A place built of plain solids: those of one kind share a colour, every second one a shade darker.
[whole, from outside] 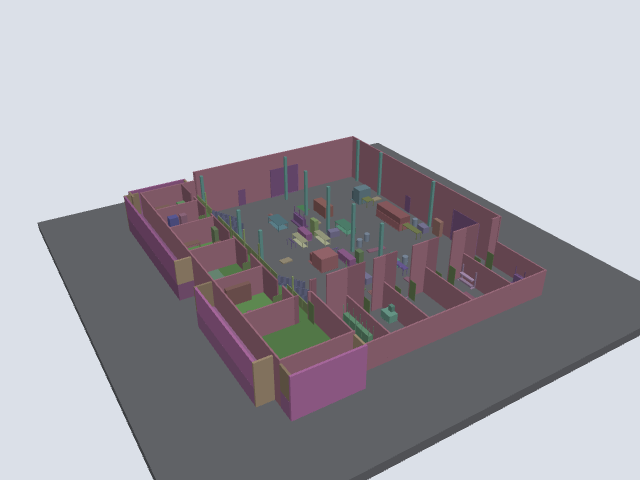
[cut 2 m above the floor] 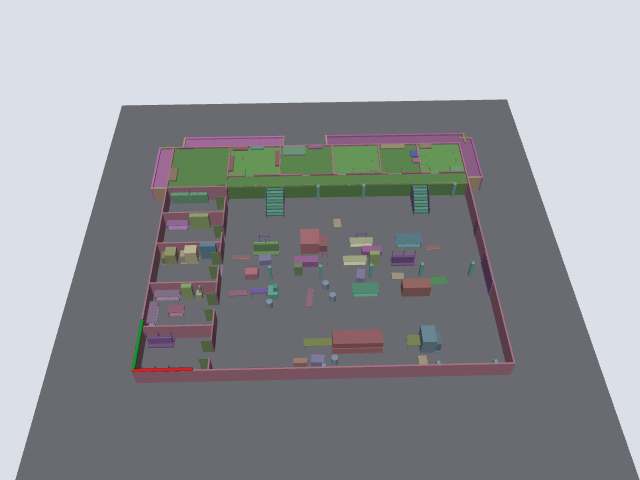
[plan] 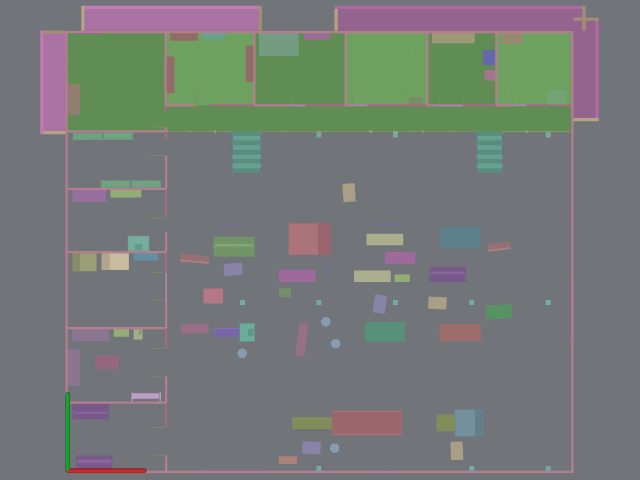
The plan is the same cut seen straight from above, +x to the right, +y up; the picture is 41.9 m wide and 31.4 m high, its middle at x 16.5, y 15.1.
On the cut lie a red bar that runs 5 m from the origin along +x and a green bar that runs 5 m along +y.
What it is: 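A small joinery factory in a shed of 32.9 x 28.6 m, halls 5.8 m to the eaves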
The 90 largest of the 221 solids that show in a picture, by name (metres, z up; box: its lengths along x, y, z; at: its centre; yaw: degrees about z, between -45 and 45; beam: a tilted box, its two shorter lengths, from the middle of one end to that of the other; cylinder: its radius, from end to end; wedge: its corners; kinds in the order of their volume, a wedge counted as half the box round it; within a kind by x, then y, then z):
{
 "level_1": {"box": [6.4, 6.43, 1.85], "at": [3.2, 25.41, 0.88]},
 "level_2": {"box": [5.81, 4.73, 1.85], "at": [9.3, 26.27, 0.88]},
 "level_3": {"box": [5.96, 4.73, 1.85], "at": [15.19, 26.27, 0.88]},
 "level_4": {"box": [26.53, 1.7, 1.85], "at": [19.66, 23.05, 0.88]},
 "level_5": {"box": [5.35, 4.73, 1.85], "at": [20.84, 26.27, 0.88]},
 "level_6": {"box": [4.51, 4.73, 1.85], "at": [25.77, 26.27, 0.88]},
 "level_7": {"box": [4.9, 4.73, 1.85], "at": [30.48, 26.27, 0.88]},
 "wall_1": {"box": [0.15, 4.76, 2.95], "at": [-0.07, 2.23, 1.43]},
 "wall_2": {"box": [0.15, 5.18, 2.95], "at": [-0.07, 6.9, 1.43]},
 "wall_3": {"box": [0.15, 5.27, 2.95], "at": [-0.07, 11.82, 1.43]},
 "wall_4": {"box": [0.15, 4.44, 2.95], "at": [-0.07, 16.38, 1.43]},
 "wall_5": {"box": [0.15, 4.05, 2.95], "at": [-0.07, 20.32, 1.43]},
 "wall_6": {"box": [0.15, 6.73, 4.75], "at": [-0.07, 25.41, 2.33]},
 "wall_7": {"box": [6.4, 0.15, 4.75], "at": [3.2, 22.2, 2.33]},
 "wall_8": {"box": [6.7, 0.15, 4.75], "at": [3.2, 28.7, 2.33]},
 "wall_9": {"box": [6.73, 0.15, 2.95], "at": [3.21, -0.07, 1.43]},
 "wall_10": {"box": [6.43, 0.15, 2.95], "at": [3.21, 4.46, 1.43]},
 "wall_11": {"box": [6.43, 0.15, 2.95], "at": [3.21, 9.34, 1.43]},
 "wall_12": {"box": [6.43, 0.15, 2.95], "at": [3.21, 14.31, 1.43]},
 "wall_13": {"box": [6.43, 0.15, 2.95], "at": [3.21, 18.45, 1.43]},
 "wall_14": {"box": [0.15, 4.73, 4.75], "at": [6.4, 26.27, 2.33]},
 "wall_15": {"box": [0.15, 1.62, 5.84], "at": [6.43, 3.65, 2.87]},
 "wall_16": {"box": [0.15, 1.73, 5.84], "at": [6.43, 5.33, 2.87]},
 "wall_17": {"box": [0.15, 1.35, 5.84], "at": [6.43, 8.66, 2.87]},
 "wall_18": {"box": [0.15, 1.83, 5.84], "at": [6.43, 10.26, 2.87]},
 "wall_19": {"box": [0.15, 1.34, 5.84], "at": [6.43, 13.64, 2.87]},
 "wall_20": {"box": [0.15, 1.29, 5.84], "at": [6.43, 14.96, 2.87]},
 "wall_21": {"box": [0.15, 1.9, 5.84], "at": [6.43, 17.5, 2.87]},
 "wall_22": {"box": [0.15, 2.17, 5.84], "at": [6.43, 19.53, 2.87]},
 "wall_23": {"box": [1.98, 0.15, 4.75], "at": [7.39, 23.9, 2.33]},
 "wall_24": {"box": [6.11, 0.15, 4.75], "at": [9.3, 28.7, 2.33]},
 "wall_25": {"box": [2.88, 0.15, 4.75], "at": [10.77, 23.9, 2.33]},
 "wall_26": {"box": [0.15, 4.73, 4.75], "at": [12.21, 26.27, 2.33]},
 "wall_27": {"box": [2.5, 0.15, 4.75], "at": [13.46, 23.9, 2.33]},
 "wall_28": {"box": [6.26, 0.15, 4.75], "at": [15.19, 28.7, 2.33]},
 "wall_29": {"box": [2.62, 0.15, 4.75], "at": [16.86, 23.9, 2.33]},
 "wall_30": {"box": [0.15, 4.73, 4.75], "at": [18.17, 26.27, 2.33]},
 "wall_31": {"box": [26.8, 0.15, 5.84], "at": [19.68, -0.07, 2.87]},
 "wall_32": {"box": [5.65, 0.15, 4.75], "at": [20.84, 28.7, 2.33]},
 "wall_33": {"box": [3.92, 0.15, 4.75], "at": [21.56, 23.9, 2.33]},
 "wall_34": {"box": [0.15, 4.73, 4.75], "at": [23.52, 26.27, 2.33]},
 "wall_35": {"box": [4.81, 0.15, 4.75], "at": [25.77, 28.7, 2.33]},
 "wall_36": {"box": [2.18, 0.15, 4.75], "at": [26.94, 23.9, 2.33]},
 "wall_37": {"box": [0.15, 4.73, 4.75], "at": [28.03, 26.27, 2.33]},
 "wall_38": {"box": [5.2, 0.15, 4.75], "at": [30.48, 28.7, 2.33]},
 "wall_39": {"box": [2.92, 0.15, 4.75], "at": [31.47, 23.9, 2.33]},
 "wall_40": {"box": [0.15, 22.5, 5.84], "at": [33.01, 11.1, 2.87]},
 "wall_41": {"box": [0.15, 2.0, 4.75], "at": [33.01, 23.05, 2.33]},
 "wall_42": {"box": [0.15, 5.03, 4.75], "at": [33.01, 26.27, 2.33]},
 "street_1": {"box": [1.65, 6.8, 1.85], "at": [-0.97, 25.41, 0.88]},
 "street_2": {"box": [11.82, 1.65, 1.85], "at": [6.79, 29.61, 0.88]},
 "street_3": {"box": [16.44, 1.65, 1.85], "at": [25.66, 29.61, 0.88]},
 "street_4": {"box": [1.65, 6.79, 1.85], "at": [33.91, 26.27, 0.88]},
 "yard_wall_1": {"box": [0.22, 6.8, 4.45], "at": [-1.69, 25.41, 2.17]},
 "yard_wall_2": {"box": [11.82, 0.22, 4.45], "at": [6.79, 30.32, 2.17]},
 "yard_wall_3": {"box": [16.44, 0.22, 4.45], "at": [25.66, 30.32, 2.17]},
 "yard_wall_4": {"box": [0.22, 6.79, 4.45], "at": [34.62, 26.27, 2.17]},
 "yard_cheek_1": {"box": [1.65, 0.22, 4.45], "at": [-0.97, 22.12, 2.17]},
 "yard_cheek_2": {"box": [1.65, 0.22, 4.45], "at": [-0.97, 28.7, 2.17]},
 "yard_cheek_3": {"box": [0.22, 1.65, 4.45], "at": [0.99, 29.61, 2.17]},
 "yard_cheek_4": {"box": [0.22, 1.65, 4.45], "at": [12.59, 29.61, 2.17]},
 "yard_cheek_5": {"box": [0.22, 1.65, 4.45], "at": [17.55, 29.61, 2.17]},
 "yard_cheek_6": {"box": [0.22, 1.65, 4.45], "at": [33.77, 29.61, 2.17]},
 "yard_cheek_7": {"box": [1.65, 0.22, 4.45], "at": [33.91, 22.98, 2.17]},
 "yard_cheek_8": {"box": [1.65, 0.22, 4.45], "at": [33.91, 29.55, 2.17]},
 "four_sider_1": {"box": [4.54, 1.54, 0.85], "at": [19.58, 3.13, 0.47]},
 "four_sider_2": {"box": [4.54, 1.44, 0.75], "at": [19.58, 3.13, 1.26]},
 "cubicles_1": {"box": [2.6, 1.5, 2.05], "at": [13.81, 27.88, 2.77]},
 "tenoner_1": {"box": [1.92, 2.04, 1.56], "at": [15.41, 15.16, 0.82]},
 "tenoner_2": {"box": [0.82, 1.63, 0.94], "at": [16.78, 15.16, 0.51]},
 "lockers_1": {"box": [0.5, 2.4, 1.85], "at": [6.73, 25.9, 2.67]},
 "lockers_2": {"box": [1.8, 0.5, 1.85], "at": [7.6, 28.38, 2.67]},
 "lockers_3": {"box": [0.5, 2.4, 1.85], "at": [11.89, 26.63, 2.67]},
 "shelving_1": {"box": [1.92, 0.46, 1.3], "at": [1.3, 21.88, 0.6]},
 "shelving_2": {"box": [1.92, 0.46, 1.3], "at": [3.13, 18.77, 0.6]},
 "shelving_3": {"box": [1.92, 0.46, 1.3], "at": [3.3, 21.88, 0.6]},
 "shelving_4": {"box": [1.92, 0.46, 1.3], "at": [5.13, 18.77, 0.6]},
 "finished_stack_1": {"box": [2.72, 1.13, 1.43], "at": [25.67, 9.05, 0.79]},
 "wide_belt_sander_1": {"box": [1.29, 1.74, 1.86], "at": [25.99, 3.13, 0.97]},
 "timber_trolley_1": {"box": [2.4, 0.8, 0.68], "at": [15.0, 12.75, 0.56]},
 "timber_trolley_2": {"box": [2.0, 0.8, 0.68], "at": [21.74, 13.93, 0.56], "yaw": -1.5},
 "briquette_press_1": {"box": [1.22, 1.04, 1.66], "at": [3.36, 13.68, 0.87]},
 "reception_desk_1": {"box": [0.8, 2.0, 1.15], "at": [0.4, 24.3, 2.33]},
 "fan_set_1": {"box": [1.08, 1.14, 1.46], "at": [1.33, 13.64, 0.77]},
 "counter_1": {"box": [2.8, 0.66, 0.95], "at": [25.22, 28.3, 2.23]},
 "panel_1": {"box": [1.6, 0.5, 2.15], "at": [5.1, 13.99, 1.02]},
 "vending_1": {"box": [0.8, 1.0, 1.9], "at": [27.56, 27.03, 2.7]},
 "cutter_cabinet_1": {"box": [1.2, 0.5, 1.95], "at": [14.4, 0.7, 0.93]},
 "plan_chest_1": {"box": [1.3, 0.94, 0.95], "at": [31.98, 24.44, 2.23]},
 "plotter_1": {"box": [1.4, 0.7, 1.15], "at": [29.03, 28.28, 2.33]}
}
